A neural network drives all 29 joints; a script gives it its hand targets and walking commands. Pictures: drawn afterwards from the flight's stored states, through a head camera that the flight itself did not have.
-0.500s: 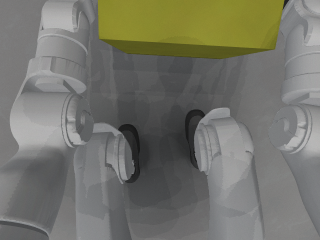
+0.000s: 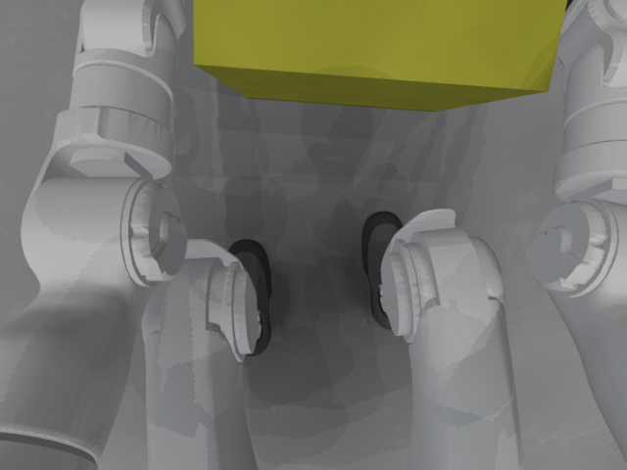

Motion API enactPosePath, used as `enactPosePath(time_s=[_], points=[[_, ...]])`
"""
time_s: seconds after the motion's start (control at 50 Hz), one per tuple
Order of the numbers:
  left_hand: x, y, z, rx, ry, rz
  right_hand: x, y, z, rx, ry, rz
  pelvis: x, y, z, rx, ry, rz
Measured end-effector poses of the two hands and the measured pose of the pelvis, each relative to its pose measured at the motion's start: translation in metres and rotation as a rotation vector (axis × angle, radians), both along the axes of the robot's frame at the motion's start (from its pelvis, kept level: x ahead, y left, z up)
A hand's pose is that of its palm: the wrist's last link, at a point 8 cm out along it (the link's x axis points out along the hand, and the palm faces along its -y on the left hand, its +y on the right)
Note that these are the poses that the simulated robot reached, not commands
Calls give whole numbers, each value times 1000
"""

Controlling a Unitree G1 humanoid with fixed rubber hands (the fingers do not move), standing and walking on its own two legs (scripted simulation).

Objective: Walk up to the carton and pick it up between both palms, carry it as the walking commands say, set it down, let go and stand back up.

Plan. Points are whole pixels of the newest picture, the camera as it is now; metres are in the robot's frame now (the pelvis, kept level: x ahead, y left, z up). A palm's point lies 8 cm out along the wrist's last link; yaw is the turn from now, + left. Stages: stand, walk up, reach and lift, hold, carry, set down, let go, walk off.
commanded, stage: set down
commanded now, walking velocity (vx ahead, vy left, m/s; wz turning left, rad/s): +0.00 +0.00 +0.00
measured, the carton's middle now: out of the picture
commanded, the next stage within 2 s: none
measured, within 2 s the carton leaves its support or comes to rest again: neither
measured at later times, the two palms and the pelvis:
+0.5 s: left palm out of the picture +0.58 +0.09 -0.14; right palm out of the picture +0.51 -0.29 -0.15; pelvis +0.00 +0.00 +0.01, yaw -1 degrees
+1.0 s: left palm out of the picture +0.59 +0.13 -0.15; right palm out of the picture +0.50 -0.32 -0.16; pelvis +0.00 -0.01 +0.00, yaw -1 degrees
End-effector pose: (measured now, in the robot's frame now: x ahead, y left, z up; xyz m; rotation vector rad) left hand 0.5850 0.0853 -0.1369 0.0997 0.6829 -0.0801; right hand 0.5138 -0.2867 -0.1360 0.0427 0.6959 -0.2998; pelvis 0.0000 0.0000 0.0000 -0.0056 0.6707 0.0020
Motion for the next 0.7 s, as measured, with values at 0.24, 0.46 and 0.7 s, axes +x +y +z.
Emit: enactPosePath(time_s=[0.24, 0.46, 0.7], points=[[2, 0, 0, 11, -4, -11, 0, -1, -1, 14, -7, -3, 0, 0, 1, 3, -11, -3], [-1, 1, -4, 55, -3, -21, -3, -2, -7, 0, -11, -4, -3, -2, 4, 3, -41, -15], [1, 20, -13, 80, -9, 31, -7, -6, -20, -18, 5, -55, 0, -7, 2, 10, -65, -23]])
